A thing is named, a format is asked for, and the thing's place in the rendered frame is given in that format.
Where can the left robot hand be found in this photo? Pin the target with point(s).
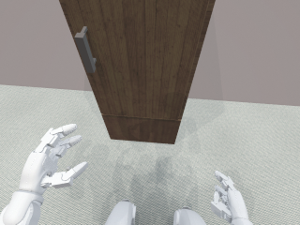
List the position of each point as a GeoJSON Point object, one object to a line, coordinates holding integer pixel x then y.
{"type": "Point", "coordinates": [34, 176]}

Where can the handle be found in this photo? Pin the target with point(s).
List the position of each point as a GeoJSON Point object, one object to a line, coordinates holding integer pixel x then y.
{"type": "Point", "coordinates": [85, 52]}

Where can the robot thigh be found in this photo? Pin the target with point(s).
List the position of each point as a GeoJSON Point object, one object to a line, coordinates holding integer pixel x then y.
{"type": "Point", "coordinates": [187, 217]}
{"type": "Point", "coordinates": [122, 214]}

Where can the robot left forearm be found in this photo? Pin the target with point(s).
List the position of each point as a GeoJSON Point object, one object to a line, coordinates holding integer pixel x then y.
{"type": "Point", "coordinates": [23, 209]}

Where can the right robot hand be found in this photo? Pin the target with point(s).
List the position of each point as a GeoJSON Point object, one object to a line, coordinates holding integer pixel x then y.
{"type": "Point", "coordinates": [232, 205]}

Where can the right robot thigh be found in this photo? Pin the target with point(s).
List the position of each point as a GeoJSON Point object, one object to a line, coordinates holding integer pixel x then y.
{"type": "Point", "coordinates": [187, 217]}

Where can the cupboard door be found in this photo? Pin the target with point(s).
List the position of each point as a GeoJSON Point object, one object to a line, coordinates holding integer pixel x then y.
{"type": "Point", "coordinates": [144, 50]}

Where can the left robot thigh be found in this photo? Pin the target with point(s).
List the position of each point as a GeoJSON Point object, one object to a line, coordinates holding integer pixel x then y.
{"type": "Point", "coordinates": [122, 214]}

